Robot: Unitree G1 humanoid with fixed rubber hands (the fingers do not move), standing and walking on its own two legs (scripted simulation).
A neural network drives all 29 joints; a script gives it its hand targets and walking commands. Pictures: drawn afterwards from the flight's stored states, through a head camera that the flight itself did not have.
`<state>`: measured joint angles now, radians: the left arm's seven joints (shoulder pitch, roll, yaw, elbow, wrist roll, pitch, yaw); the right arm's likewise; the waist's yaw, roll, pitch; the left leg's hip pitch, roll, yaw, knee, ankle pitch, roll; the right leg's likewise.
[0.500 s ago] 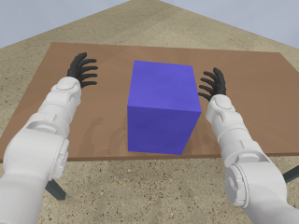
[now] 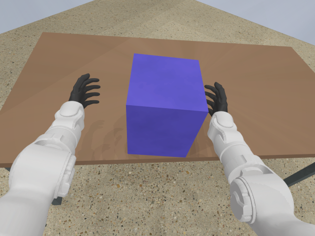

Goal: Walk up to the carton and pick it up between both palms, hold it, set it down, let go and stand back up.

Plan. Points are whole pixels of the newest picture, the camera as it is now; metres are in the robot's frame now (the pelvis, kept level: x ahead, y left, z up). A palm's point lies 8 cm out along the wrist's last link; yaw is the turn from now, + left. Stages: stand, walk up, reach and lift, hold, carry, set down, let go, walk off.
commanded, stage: reach and lift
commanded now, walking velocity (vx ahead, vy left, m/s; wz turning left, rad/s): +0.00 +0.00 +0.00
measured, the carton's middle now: (161, 109) +0.51 -0.07 +0.00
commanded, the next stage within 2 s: none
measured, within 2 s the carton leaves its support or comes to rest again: neither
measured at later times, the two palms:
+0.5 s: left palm (89, 109) +0.48 +0.15 +0.04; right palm (211, 120) +0.42 -0.19 +0.05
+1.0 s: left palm (99, 113) +0.46 +0.12 +0.04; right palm (203, 128) +0.40 -0.17 +0.04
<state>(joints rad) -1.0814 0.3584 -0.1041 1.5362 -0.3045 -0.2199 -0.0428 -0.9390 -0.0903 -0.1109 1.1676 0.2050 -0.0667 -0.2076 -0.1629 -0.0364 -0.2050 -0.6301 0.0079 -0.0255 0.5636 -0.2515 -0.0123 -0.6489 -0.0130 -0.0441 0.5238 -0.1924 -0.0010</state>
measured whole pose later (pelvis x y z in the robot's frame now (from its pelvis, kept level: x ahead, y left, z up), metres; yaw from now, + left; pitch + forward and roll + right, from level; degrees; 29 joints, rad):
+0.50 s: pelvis +0.00 +0.01 -0.02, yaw -1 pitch +24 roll -1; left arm -1.12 0.30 -0.04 1.55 -0.22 -0.32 -0.03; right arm -0.96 -0.08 -0.18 1.23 0.18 -0.21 -0.20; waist -0.15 -0.03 -0.23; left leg -0.83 0.01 -0.02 0.74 -0.32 0.00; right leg -0.84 -0.01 -0.04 0.67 -0.24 0.01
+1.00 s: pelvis +0.02 +0.01 +0.01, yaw -1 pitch +15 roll -1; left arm -0.98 0.12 0.52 1.46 0.28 -0.42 -0.01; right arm -0.76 0.19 -0.75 0.96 -0.54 -0.36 -0.12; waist -0.10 0.00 -0.06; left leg -0.49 0.01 0.00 0.47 -0.24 0.01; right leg -0.51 -0.02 -0.04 0.41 -0.17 0.02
